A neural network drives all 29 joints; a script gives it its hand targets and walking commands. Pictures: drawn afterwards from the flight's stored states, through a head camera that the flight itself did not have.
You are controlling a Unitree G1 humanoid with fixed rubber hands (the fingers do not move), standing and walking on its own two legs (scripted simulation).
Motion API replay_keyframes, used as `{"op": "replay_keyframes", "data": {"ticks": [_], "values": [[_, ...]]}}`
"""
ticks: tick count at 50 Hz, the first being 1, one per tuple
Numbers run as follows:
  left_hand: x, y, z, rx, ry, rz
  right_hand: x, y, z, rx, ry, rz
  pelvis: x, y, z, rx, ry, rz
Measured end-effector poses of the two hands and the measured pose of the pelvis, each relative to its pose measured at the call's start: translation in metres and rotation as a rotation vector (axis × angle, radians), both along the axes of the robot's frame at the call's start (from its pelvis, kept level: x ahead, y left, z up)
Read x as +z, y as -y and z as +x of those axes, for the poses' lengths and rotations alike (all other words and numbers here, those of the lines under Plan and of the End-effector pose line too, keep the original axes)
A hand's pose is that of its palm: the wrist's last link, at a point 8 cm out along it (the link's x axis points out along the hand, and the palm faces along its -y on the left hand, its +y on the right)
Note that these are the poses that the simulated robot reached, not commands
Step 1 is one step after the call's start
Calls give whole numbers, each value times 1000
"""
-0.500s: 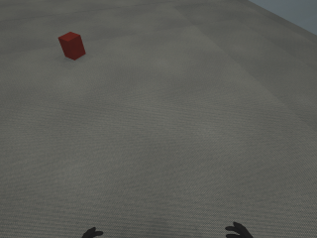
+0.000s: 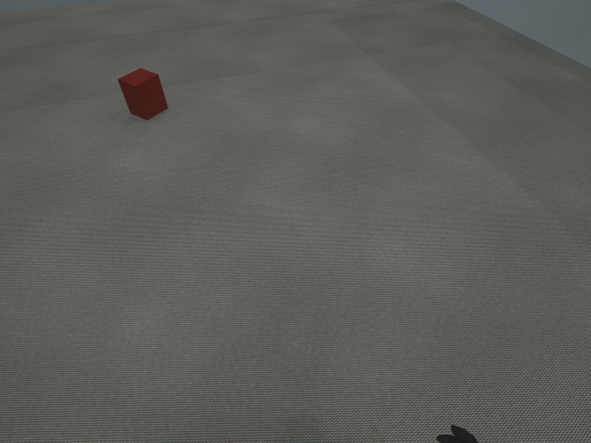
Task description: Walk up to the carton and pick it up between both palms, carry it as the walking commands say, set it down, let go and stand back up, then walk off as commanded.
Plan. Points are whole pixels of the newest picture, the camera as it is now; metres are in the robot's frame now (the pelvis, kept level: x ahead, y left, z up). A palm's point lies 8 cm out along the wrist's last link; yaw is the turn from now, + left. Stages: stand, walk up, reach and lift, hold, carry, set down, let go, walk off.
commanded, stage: stand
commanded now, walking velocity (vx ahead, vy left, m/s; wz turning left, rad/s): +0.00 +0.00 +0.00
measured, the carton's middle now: (144, 94) +2.19 +0.96 -0.65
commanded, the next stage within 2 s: walk up in 0.40 s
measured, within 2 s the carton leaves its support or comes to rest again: neither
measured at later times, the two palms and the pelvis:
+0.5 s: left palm out of the picture +0.08 +0.22 -0.12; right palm out of the picture +0.06 -0.24 -0.12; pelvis +0.01 -0.01 +0.01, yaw +0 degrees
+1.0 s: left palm out of the picture +0.02 +0.37 -0.16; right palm (383, 374) +0.27 -0.12 -0.11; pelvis +0.10 +0.12 -0.02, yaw +12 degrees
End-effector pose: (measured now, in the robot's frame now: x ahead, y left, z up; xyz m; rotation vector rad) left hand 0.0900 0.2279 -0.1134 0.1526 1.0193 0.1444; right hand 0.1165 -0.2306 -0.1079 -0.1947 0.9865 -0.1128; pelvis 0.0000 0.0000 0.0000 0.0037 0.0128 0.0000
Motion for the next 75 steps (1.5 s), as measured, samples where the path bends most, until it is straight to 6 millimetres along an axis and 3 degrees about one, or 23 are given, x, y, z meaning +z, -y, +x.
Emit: {"op": "replay_keyframes", "data": {"ticks": [17, 32, 34, 40, 45, 48, 50, 52, 58, 64, 69, 75], "values": [[0, 6, 0, 5, -42, 18, -13, 3, -31, -67, -108, 23, 3, 6, 5, -7, 9, 3], [-6, -2, -33, 47, -152, 37, -18, 13, -62, -85, -246, 11, 7, 6, 8, 11, 16, 2], [-2, -17, -47, 103, -167, 66, -16, 12, -50, -31, -257, 19, 9, 0, 10, 35, 3, 14], [8, -70, -96, 251, -243, 109, -1, -14, 27, 104, -149, 19, 13, -33, 33, 130, -15, 14], [-8, -105, -102, 305, -274, 57, 11, -65, 99, 222, -78, -23, 6, -72, 67, 186, -22, 11], [-33, -126, -94, 293, -308, 13, 4, -95, 142, 265, 0, -79, -15, -104, 87, 201, -30, -12], [-45, -138, -75, 266, -318, -13, -1, -111, 151, 253, 12, -98, -22, -118, 97, 206, -35, -9], [-44, -148, -38, 253, -261, -29, -2, -123, 145, 241, -35, -98, -17, -128, 111, 220, -39, -6], [-11, -172, 94, 201, -39, -55, 7, -148, 121, 178, -204, -73, 10, -154, 161, 258, -27, -9], [14, -193, 206, 162, 71, -54, 13, -155, 115, 96, -360, -74, 21, -170, 220, 296, -16, -25], [18, -205, 298, 140, 128, -44, 10, -154, 135, 52, -474, -83, 15, -174, 280, 314, -14, -24], [8, -206, 413, 124, 187, -11, -10, -145, 194, 44, -594, -91, -8, -171, 370, 341, -25, -17]]}}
